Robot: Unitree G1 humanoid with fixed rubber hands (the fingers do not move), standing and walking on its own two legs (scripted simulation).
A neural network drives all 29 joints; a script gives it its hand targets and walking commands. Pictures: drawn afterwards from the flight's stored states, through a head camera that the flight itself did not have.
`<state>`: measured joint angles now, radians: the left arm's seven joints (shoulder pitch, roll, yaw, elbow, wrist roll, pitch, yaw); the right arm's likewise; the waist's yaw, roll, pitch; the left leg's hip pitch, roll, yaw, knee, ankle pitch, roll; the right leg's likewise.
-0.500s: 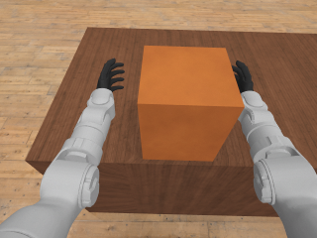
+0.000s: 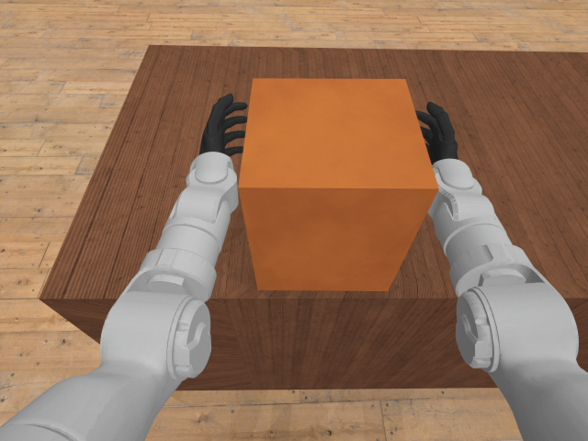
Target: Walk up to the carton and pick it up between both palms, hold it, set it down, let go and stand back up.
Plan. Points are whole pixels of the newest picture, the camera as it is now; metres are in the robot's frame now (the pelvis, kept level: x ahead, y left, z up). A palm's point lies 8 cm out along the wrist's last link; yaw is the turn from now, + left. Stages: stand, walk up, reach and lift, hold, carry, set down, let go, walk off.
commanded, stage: reach and lift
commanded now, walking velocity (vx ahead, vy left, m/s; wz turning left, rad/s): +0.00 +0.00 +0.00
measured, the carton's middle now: (325, 193) +0.44 -0.01 +0.06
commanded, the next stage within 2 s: none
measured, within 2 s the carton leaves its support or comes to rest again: leaves its support in 1.82 s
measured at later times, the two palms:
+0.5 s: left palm (217, 154) +0.44 +0.14 +0.13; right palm (439, 166) +0.45 -0.16 +0.12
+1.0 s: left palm (215, 162) +0.42 +0.14 +0.13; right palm (445, 176) +0.43 -0.16 +0.13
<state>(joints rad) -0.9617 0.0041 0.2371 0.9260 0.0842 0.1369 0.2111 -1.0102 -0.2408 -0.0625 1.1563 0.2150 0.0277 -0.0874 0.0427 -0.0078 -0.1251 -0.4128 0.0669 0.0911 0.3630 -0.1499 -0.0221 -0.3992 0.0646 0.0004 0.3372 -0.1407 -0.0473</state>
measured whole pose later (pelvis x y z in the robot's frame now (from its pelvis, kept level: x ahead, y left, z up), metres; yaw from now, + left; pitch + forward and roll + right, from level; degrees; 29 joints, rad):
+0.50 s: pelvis +0.00 +0.00 +0.00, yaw +0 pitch +10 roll +0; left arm -0.94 -0.05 0.38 0.87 0.23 0.11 0.16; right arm -0.98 -0.18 -0.25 1.12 0.02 0.01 -0.06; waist 0.04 -0.01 -0.09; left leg -0.35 0.06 0.10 0.31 -0.13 -0.02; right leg -0.35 0.06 0.01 0.30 -0.13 -0.04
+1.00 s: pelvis +0.02 +0.01 +0.01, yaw +1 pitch +1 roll +1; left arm -0.74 -0.18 0.45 0.53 0.41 0.24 0.06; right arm -0.81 -0.03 -0.49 0.91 -0.24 -0.05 0.08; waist -0.03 -0.05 0.02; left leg -0.11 0.03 0.09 0.28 -0.17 -0.01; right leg -0.13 0.03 0.00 0.32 -0.20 -0.03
